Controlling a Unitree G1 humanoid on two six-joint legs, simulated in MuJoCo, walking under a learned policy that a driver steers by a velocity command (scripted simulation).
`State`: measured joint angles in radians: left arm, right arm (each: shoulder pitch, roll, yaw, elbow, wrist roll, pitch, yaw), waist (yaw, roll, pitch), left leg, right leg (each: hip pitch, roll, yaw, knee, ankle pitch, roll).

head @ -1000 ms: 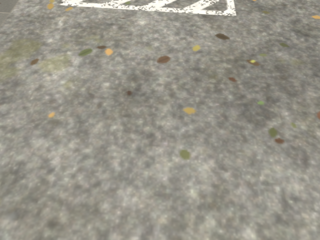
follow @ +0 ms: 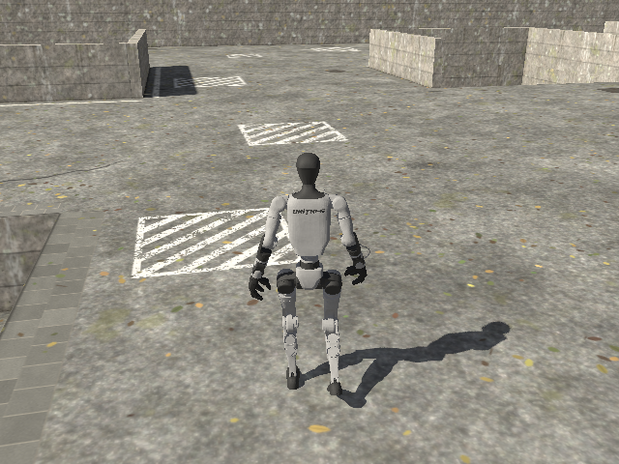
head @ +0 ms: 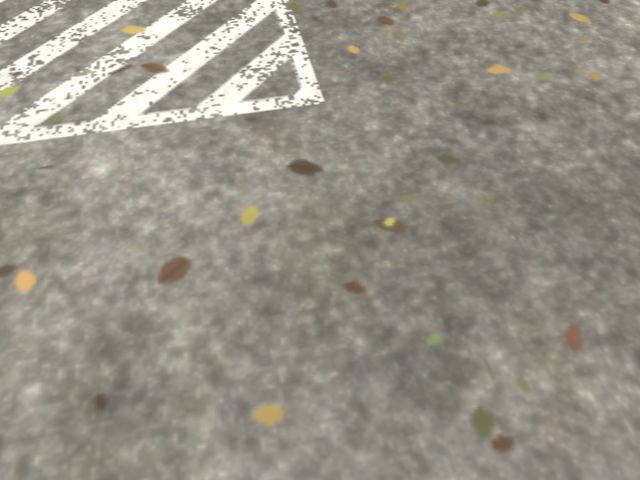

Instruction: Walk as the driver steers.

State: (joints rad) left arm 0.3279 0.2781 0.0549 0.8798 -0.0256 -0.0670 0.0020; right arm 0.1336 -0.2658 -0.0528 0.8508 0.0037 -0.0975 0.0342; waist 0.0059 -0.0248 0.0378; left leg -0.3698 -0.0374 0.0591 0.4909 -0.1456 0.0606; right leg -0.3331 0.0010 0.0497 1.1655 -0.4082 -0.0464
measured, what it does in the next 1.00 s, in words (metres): walks ahead, turning left: right foot, then left foot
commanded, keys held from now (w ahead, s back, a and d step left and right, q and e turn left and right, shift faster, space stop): w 0.42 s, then w+q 0.58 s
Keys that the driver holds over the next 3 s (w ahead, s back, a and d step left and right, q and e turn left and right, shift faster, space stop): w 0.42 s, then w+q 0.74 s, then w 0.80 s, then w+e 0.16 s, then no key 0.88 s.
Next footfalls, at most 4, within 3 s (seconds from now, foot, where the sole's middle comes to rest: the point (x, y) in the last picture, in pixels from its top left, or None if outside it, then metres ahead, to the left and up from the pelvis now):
0.40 right None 0.40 -0.15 -0.77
0.94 left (281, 382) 0.68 0.11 -0.77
1.42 right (323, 259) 1.02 0.02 -0.77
1.94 left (193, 213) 1.17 0.37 -0.77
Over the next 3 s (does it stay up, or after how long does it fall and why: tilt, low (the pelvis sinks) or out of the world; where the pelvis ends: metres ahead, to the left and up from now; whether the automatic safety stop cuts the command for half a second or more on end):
stays up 1.36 0.35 0.00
